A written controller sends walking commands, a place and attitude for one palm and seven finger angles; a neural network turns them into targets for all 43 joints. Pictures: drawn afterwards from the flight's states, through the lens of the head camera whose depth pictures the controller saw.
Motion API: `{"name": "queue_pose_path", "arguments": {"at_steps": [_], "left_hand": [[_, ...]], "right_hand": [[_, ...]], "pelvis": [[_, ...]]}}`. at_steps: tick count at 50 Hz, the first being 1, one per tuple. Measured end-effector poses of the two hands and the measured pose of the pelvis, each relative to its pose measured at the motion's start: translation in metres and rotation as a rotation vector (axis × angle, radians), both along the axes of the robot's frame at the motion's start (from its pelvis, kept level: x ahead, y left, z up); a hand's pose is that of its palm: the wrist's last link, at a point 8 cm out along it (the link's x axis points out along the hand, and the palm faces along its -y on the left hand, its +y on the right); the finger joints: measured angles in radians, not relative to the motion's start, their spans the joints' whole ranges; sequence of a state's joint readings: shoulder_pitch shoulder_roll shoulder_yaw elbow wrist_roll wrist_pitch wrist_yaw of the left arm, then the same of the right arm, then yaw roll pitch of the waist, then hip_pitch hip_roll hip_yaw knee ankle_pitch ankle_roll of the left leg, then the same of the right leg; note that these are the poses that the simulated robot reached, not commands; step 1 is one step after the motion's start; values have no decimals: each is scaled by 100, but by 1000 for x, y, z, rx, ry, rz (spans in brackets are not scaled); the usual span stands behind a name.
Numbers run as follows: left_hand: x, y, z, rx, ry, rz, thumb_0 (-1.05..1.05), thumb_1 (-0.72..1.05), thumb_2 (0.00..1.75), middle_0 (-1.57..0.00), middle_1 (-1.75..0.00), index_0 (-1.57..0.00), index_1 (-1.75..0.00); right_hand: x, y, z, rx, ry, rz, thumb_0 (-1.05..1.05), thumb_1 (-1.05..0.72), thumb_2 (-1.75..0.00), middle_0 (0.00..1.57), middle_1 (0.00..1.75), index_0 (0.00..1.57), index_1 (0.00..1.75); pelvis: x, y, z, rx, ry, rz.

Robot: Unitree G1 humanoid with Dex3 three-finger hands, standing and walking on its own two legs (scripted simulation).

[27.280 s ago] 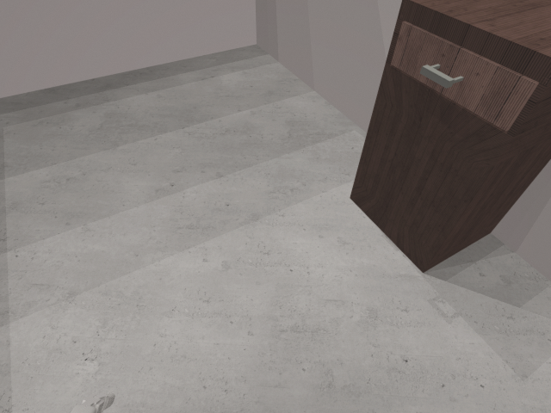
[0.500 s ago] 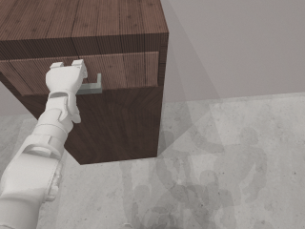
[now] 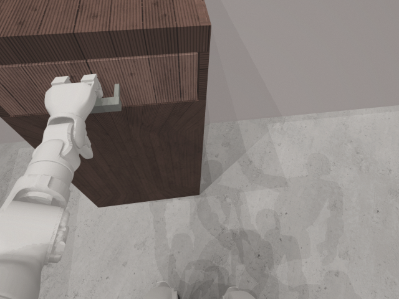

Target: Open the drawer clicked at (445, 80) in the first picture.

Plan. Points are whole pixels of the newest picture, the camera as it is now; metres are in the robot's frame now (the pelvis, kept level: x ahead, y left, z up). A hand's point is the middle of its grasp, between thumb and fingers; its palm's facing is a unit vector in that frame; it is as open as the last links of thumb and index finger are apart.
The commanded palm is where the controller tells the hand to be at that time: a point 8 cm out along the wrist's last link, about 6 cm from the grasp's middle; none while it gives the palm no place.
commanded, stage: lower the fingers behind the handle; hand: left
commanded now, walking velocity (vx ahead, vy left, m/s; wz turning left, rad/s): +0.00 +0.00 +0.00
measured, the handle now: (96, 98) +0.53 +0.21 +0.05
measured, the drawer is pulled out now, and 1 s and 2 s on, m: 0.00 0.00 0.04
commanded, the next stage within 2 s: close the thumb around the handle in 0.02 s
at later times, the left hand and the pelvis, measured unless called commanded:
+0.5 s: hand (83, 116) +0.49 +0.24 +0.04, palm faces -0.05 -0.03 -1.00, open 9.9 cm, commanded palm +0.47 +0.23 +0.09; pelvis +0.01 +0.00 +0.00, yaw +0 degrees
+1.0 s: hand (84, 122) +0.48 +0.24 +0.03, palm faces -0.05 -0.04 -1.00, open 5.3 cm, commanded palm +0.46 +0.23 +0.09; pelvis +0.01 +0.00 +0.00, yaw -1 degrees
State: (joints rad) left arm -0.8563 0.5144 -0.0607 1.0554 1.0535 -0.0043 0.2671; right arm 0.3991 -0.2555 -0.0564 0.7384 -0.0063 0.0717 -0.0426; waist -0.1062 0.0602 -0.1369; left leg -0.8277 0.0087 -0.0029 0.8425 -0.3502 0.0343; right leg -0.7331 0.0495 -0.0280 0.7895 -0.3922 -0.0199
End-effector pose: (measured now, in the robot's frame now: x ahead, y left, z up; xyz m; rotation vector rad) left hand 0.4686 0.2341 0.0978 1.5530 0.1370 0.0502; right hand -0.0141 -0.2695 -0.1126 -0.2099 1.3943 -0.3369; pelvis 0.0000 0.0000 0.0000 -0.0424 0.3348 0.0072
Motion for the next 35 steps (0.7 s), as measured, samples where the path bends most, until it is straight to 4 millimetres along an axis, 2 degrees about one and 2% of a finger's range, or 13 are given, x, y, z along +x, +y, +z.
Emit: {"name": "queue_pose_path", "arguments": {"at_steps": [9, 14, 24, 32, 35], "left_hand": [[1, 0, 1, -8, -1, 11, 0, -49, 30, -30, -121, -34, -122], [1, -1, 1, -6, 2, 13, 0, -39, 34, -30, -120, -34, -122], [1, 1, 1, -10, -6, 2, 0, 5, 53, -32, -123, -35, -125], [2, 1, 1, -11, -18, -1, 0, 47, 72, -33, -125, -36, -129], [0, 2, -4, -22, 6, 5, 0, 59, 77, -34, -126, -36, -131]], "right_hand": [[16, 3, 0, 17, -28, 1, 1, -91, -90, 21, 30, 20, 30], [31, 3, 0, 21, -58, 13, 1, -90, -90, 21, 30, 20, 30], [52, 1, 2, 13, -90, 36, 1, -90, -90, 21, 30, 20, 30], [53, 0, 2, 13, -80, 35, 1, -91, -90, 21, 30, 20, 30], [50, 1, 3, 12, -77, 28, 1, -91, -90, 21, 30, 20, 30]], "pelvis": [[7, -1, 3, 2, -6, -1], [10, 0, 5, 3, -9, -2], [14, 0, 5, 5, -10, 2], [16, 0, 5, 5, -11, 0], [15, 1, 6, 5, -13, -3]]}}
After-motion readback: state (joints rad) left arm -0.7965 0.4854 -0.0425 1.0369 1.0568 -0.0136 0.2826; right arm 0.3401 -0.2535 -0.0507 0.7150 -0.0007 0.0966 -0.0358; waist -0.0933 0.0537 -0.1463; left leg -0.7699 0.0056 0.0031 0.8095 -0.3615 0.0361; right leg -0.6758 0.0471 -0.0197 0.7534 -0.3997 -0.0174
